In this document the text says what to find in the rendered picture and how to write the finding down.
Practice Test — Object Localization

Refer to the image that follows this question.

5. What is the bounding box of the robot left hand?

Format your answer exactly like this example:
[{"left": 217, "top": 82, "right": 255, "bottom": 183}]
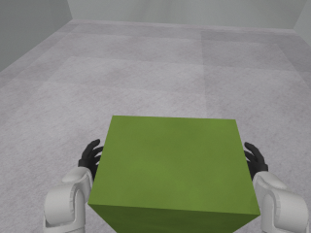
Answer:
[{"left": 78, "top": 139, "right": 104, "bottom": 181}]

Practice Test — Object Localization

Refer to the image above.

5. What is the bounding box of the carton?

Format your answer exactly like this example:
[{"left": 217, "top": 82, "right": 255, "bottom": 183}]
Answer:
[{"left": 87, "top": 116, "right": 261, "bottom": 233}]

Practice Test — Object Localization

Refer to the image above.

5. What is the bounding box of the left robot forearm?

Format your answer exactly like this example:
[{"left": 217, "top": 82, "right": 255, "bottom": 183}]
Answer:
[{"left": 43, "top": 166, "right": 93, "bottom": 233}]

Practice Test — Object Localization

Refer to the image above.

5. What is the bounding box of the right robot forearm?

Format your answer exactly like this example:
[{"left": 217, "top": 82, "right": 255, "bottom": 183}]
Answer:
[{"left": 252, "top": 171, "right": 309, "bottom": 233}]

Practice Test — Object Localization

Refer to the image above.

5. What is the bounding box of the robot right hand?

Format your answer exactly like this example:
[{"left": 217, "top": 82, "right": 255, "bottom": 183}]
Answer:
[{"left": 244, "top": 142, "right": 268, "bottom": 181}]

